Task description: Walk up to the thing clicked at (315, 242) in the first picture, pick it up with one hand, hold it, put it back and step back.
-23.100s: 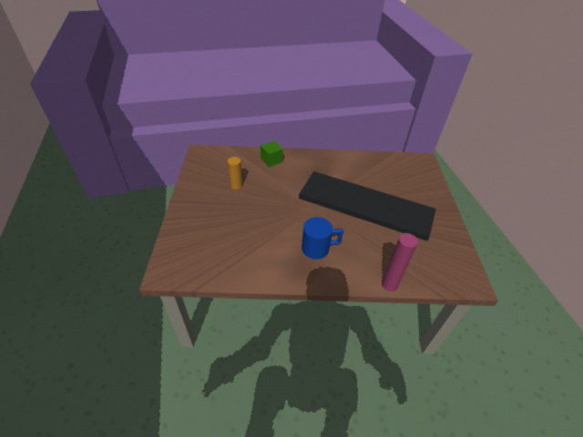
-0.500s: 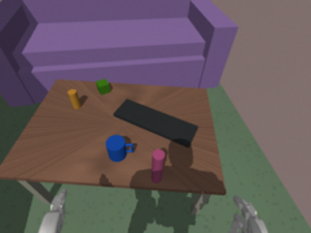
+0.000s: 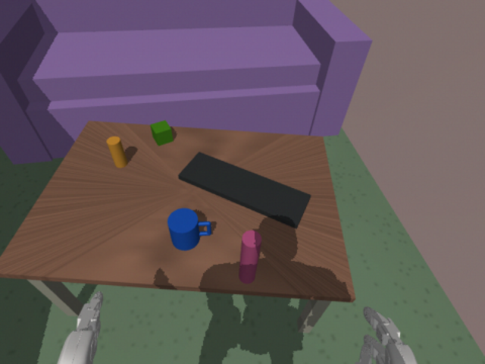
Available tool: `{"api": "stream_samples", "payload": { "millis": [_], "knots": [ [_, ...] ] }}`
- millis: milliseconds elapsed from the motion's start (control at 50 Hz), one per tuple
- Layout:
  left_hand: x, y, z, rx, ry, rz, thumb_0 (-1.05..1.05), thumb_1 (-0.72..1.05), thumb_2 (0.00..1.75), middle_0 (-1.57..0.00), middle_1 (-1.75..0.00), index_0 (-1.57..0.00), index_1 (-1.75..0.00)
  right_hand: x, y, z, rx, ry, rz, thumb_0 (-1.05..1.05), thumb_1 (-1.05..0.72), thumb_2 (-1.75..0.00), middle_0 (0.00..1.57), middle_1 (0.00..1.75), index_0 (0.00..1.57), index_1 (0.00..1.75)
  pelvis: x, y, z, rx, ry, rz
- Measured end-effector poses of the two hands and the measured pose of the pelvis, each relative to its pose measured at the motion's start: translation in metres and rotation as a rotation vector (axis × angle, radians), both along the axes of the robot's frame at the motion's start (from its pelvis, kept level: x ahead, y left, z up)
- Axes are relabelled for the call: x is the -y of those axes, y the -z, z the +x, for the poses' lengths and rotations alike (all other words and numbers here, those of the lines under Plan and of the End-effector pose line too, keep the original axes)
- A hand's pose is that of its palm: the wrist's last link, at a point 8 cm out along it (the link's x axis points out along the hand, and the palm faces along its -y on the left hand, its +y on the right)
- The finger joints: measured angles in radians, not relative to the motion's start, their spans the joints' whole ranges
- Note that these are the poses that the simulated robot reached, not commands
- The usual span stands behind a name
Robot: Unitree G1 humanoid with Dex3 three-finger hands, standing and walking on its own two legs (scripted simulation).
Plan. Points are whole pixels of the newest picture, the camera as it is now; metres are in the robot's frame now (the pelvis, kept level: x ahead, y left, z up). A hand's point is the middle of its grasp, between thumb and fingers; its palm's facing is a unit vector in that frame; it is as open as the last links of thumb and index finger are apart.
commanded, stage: home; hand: left
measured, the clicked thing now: (190, 229) +0.54 +0.14 -0.25
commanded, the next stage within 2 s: stand in 1.16 s
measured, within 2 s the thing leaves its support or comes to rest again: neither
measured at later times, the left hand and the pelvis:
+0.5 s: hand (121, 345) +0.19 +0.18 -0.05, palm faces +0.12 -0.96 -0.24, open 17.4 cm; pelvis +0.02 +0.00 +0.00, yaw +0 degrees
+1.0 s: hand (122, 358) +0.17 +0.18 -0.04, palm faces +0.12 -0.95 -0.28, open 17.5 cm; pelvis +0.00 -0.01 +0.00, yaw +1 degrees
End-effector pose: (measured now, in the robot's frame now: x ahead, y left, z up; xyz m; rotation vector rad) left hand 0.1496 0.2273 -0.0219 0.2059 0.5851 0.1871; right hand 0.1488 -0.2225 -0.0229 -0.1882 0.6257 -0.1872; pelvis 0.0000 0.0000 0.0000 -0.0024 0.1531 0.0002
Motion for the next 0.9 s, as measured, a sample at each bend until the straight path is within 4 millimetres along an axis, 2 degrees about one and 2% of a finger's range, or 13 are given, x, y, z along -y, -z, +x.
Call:
{"api": "stream_samples", "payload": {
  "millis": [400, 600, 740, 900],
  "knots": [
    [-0.004, 0.0, 0.018, 0.003, 0.001, -0.008, -0.01, -0.52, 0.07, -0.06, -0.06, -0.05, -0.06, -0.003, 0.0, 0.017, -0.013, -0.002, -0.009, 0.01, -0.9, -0.9, 0.2, 0.3, 0.21, 0.3, -0.004, 0.001, 0.018, -0.023, -0.001, -0.006],
    [-0.001, 0.001, 0.016, -0.011, -0.001, -0.011, -0.01, -0.53, 0.06, -0.06, -0.06, -0.05, -0.06, -0.001, -0.001, 0.018, -0.009, -0.007, 0.0, 0.01, -0.9, -0.9, 0.2, 0.3, 0.21, 0.3, -0.002, 0.001, 0.017, -0.023, -0.001, -0.003],
    [0.001, -0.001, 0.009, -0.024, -0.007, 0.001, -0.01, -0.56, 0.04, -0.05, -0.06, -0.05, -0.05, 0.013, 0.023, 0.011, -0.098, 0.015, -0.036, 0.01, -0.9, -0.9, 0.2, 0.3, 0.21, 0.3, 0.002, 0.0, 0.015, -0.002, -0.01, -0.017],
    [0.003, -0.004, 0.005, -0.037, -0.01, 0.022, -0.01, -0.56, 0.04, -0.05, -0.06, -0.05, -0.05, 0.021, 0.037, -0.001, -0.127, 0.046, -0.044, 0.01, -0.9, -0.9, 0.2, 0.3, 0.21, 0.3, 0.004, -0.001, 0.009, 0.015, -0.014, -0.023]
  ]
}}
